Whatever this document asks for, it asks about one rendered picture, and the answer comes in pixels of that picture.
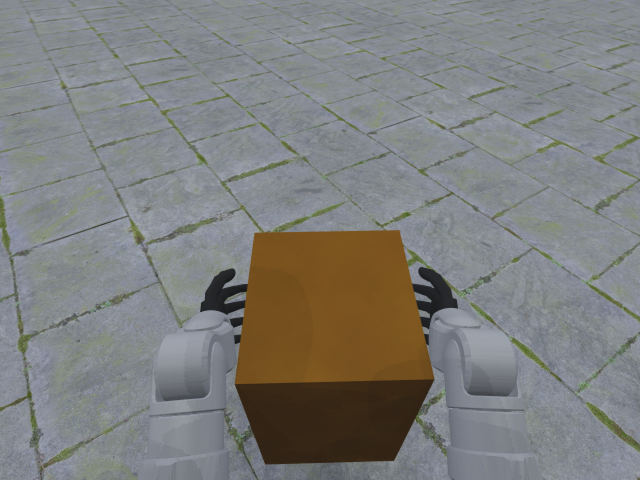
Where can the right robot forearm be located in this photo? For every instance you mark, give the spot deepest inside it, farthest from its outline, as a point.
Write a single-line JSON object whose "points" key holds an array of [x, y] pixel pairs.
{"points": [[481, 373]]}

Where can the left robot hand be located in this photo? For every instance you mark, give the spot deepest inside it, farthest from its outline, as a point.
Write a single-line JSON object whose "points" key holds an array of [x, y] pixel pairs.
{"points": [[215, 297]]}

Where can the carton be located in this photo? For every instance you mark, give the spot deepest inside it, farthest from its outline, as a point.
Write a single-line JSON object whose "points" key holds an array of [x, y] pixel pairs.
{"points": [[333, 364]]}

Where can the left robot forearm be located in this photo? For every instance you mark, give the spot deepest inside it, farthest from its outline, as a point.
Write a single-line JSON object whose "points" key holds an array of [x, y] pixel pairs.
{"points": [[188, 384]]}

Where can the right robot hand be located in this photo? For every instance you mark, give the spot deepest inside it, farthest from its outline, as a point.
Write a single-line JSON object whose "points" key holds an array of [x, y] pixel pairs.
{"points": [[440, 296]]}

